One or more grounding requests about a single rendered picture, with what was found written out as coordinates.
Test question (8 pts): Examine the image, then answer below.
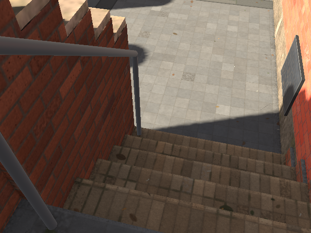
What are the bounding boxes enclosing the stairs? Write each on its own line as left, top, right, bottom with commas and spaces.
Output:
62, 126, 311, 233

